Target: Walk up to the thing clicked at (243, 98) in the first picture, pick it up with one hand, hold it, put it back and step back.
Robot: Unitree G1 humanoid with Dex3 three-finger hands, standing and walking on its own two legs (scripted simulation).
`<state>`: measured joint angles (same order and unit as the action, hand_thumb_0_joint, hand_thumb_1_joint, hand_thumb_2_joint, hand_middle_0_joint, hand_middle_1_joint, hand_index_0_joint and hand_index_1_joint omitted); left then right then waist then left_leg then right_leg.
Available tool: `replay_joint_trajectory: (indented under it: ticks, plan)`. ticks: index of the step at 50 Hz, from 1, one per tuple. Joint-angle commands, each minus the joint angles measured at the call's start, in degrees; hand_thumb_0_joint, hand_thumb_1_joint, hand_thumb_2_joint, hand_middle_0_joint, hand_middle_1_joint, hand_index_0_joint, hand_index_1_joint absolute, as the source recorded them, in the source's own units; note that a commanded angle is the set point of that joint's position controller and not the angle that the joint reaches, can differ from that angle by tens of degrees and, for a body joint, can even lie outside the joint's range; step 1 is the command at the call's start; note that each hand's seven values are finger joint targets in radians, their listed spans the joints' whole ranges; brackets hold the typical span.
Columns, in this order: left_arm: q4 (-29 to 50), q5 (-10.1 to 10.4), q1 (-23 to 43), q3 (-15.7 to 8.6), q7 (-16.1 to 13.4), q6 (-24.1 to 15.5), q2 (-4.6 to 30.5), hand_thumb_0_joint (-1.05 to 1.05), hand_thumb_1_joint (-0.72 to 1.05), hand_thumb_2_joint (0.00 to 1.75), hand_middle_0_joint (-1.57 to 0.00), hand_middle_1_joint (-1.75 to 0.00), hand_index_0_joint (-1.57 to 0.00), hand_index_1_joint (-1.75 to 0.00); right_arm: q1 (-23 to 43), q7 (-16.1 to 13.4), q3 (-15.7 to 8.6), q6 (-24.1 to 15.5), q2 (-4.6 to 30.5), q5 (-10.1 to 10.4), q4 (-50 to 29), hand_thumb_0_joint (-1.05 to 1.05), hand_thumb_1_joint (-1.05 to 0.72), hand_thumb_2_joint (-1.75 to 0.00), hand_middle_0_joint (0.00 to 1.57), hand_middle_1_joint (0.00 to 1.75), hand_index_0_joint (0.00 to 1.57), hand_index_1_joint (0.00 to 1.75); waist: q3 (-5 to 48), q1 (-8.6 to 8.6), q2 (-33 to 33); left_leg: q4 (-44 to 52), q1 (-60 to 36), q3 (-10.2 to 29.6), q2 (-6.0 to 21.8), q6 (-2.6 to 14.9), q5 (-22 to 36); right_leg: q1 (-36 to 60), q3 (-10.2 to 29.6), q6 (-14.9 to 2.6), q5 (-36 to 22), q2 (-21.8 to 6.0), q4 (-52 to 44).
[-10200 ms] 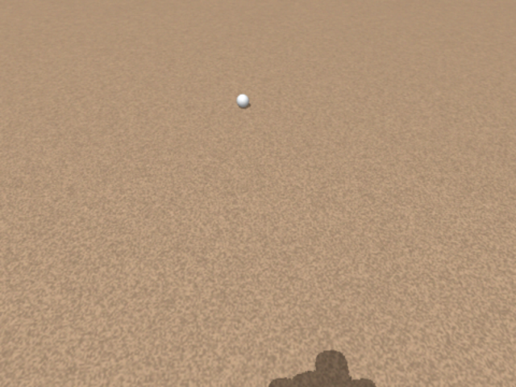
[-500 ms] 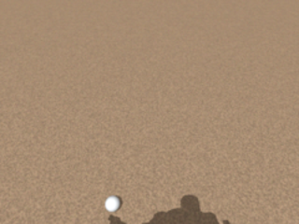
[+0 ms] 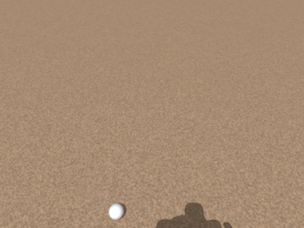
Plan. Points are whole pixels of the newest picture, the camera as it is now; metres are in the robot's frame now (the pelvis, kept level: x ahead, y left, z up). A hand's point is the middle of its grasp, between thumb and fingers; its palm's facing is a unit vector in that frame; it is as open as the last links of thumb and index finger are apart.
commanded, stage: walk up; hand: left
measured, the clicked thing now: (116, 211) +0.39 +0.22 -0.73
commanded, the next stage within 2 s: stand in 0.02 s
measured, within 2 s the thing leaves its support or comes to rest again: neither
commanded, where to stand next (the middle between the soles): +0.04 -0.02 m, yaw +0 degrees
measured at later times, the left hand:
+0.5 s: hand out of the picture +0.09 +0.22 -0.14, palm faces -0.03 -0.94 -0.34, open 7.4 cm
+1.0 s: hand out of the picture +0.08 +0.22 -0.14, palm faces -0.03 -0.94 -0.34, open 7.4 cm
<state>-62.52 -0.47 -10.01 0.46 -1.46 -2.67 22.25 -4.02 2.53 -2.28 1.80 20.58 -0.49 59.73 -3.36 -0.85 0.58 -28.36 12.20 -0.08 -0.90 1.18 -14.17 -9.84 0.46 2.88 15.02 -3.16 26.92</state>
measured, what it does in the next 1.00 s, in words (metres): stands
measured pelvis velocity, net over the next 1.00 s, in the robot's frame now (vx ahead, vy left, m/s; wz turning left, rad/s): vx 0.00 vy -0.04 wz -0.01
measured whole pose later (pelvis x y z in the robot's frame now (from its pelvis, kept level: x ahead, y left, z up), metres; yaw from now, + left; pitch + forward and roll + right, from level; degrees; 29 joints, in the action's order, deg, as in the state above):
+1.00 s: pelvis +0.00 -0.04 +0.01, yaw -1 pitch -2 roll +0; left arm -64.6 -0.2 -5.7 -0.5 0.6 -0.7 20.0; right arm -5.6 0.6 -0.3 -0.6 20.0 -0.5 65.7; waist -3.1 0.5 0.3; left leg -18.0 6.9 0.5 2.3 -2.2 -9.0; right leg -5.6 -0.1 0.0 10.6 0.0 18.4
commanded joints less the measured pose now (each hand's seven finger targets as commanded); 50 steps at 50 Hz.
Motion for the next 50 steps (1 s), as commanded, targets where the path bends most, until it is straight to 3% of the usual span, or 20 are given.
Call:
replay_joint_trajectory:
  ticks: [1,2,6,14,24,27,36,50]
  plan:
    - [2.3,0.0,4.3,-1.8,-0.2,-0.5,10.2,0.00,0.90,0.90,-0.20,-0.30,-0.20,-0.30,3.8,-1.3,-1.6,-2.0,10.6,0.6,-2.6,0.00,-0.90,-0.90,0.20,0.30,0.20,0.30,3.9,1.36,-3.3,8.9,-3.3,7.8,7.7,1.60,10.6,0.0,3.0,-3.76,-11.0,-3.7,-5.3]
    - [2.7,0.2,4.5,-1.9,0.1,-0.3,10.1,0.00,0.90,0.90,-0.20,-0.30,-0.20,-0.30,2.9,-1.5,-1.6,-2.6,11.5,0.4,-2.2,0.00,-0.90,-0.90,0.20,0.30,0.20,0.30,5.7,1.36,-2.4,8.8,-5.7,7.4,8.2,1.48,14.3,1.0,2.9,-3.48,-12.0,-3.8,-5.2]
    - [1.6,0.3,4.7,-2.4,0.6,0.1,10.8,0.00,0.90,0.90,-0.20,-0.30,-0.20,-0.30,4.0,-2.1,-1.4,-3.3,12.0,0.3,-0.9,0.00,-0.90,-0.90,0.20,0.30,0.20,0.30,6.5,0.80,0.4,9.7,-6.8,6.5,8.3,0.63,17.8,3.8,3.1,-3.33,-13.6,-4.1,-6.8]
    - [0.9,0.0,6.7,-2.8,1.0,0.4,10.9,0.00,0.90,0.90,-0.20,-0.30,-0.20,-0.30,4.5,-2.4,-1.1,-3.5,11.4,0.4,1.0,0.00,-0.90,-0.90,0.20,0.30,0.20,0.30,5.2,0.93,0.4,12.1,-5.5,5.4,7.9,-0.67,11.6,5.0,3.8,-3.26,-10.6,-4.4,-10.0]
    - [1.0,0.1,7.6,-3.2,1.1,0.4,10.2,0.00,0.90,0.90,-0.20,-0.30,-0.20,-0.30,4.1,-2.6,-0.8,-3.7,11.1,0.3,1.9,0.00,-0.90,-0.90,0.20,0.30,0.20,0.30,6.0,1.08,-0.3,11.6,-7.7,5.1,8.4,-0.91,14.9,5.0,4.1,-3.45,-14.3,-4.5,-10.6]
    - [1.1,0.2,8.3,-3.4,1.1,0.7,10.6,0.00,0.90,0.90,-0.20,-0.30,-0.20,-0.30,3.0,-2.6,-0.6,-3.5,10.9,0.2,2.3,0.00,-0.90,-0.90,0.20,0.30,0.20,0.30,4.7,1.44,-0.9,12.3,-6.7,4.8,8.2,-1.18,10.9,4.0,4.4,-3.64,-10.7,-4.4,-11.4]
    - [1.3,0.1,7.6,-3.3,1.2,0.7,10.3,0.00,0.90,0.90,-0.20,-0.30,-0.20,-0.30,2.4,-2.5,-0.5,-3.5,11.1,0.0,2.4,0.00,-0.90,-0.90,0.20,0.30,0.20,0.30,4.0,1.29,-1.1,12.4,-6.5,4.9,8.2,-1.33,9.4,2.6,4.5,-3.57,-8.6,-4.0,-12.5]
    - [1.5,0.2,7.1,-3.2,1.3,0.9,10.5,0.00,0.90,0.90,-0.20,-0.30,-0.20,-0.30,1.4,-2.7,-0.1,-3.6,11.5,0.0,2.5,0.00,-0.90,-0.90,0.20,0.30,0.20,0.30,4.3,1.05,-0.1,12.7,-6.6,4.8,8.7,-1.21,11.6,3.0,4.5,-3.81,-10.3,-3.9,-11.7]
